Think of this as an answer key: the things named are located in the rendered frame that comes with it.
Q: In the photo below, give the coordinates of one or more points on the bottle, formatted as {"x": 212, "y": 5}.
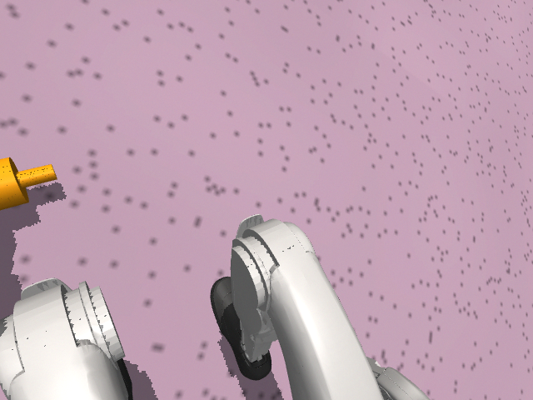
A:
{"x": 13, "y": 183}

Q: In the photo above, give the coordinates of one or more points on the right robot hand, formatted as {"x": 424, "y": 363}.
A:
{"x": 394, "y": 385}

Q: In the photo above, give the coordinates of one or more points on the right robot foot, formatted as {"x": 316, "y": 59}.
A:
{"x": 229, "y": 324}

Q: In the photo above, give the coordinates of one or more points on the left robot foot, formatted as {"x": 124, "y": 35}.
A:
{"x": 126, "y": 377}

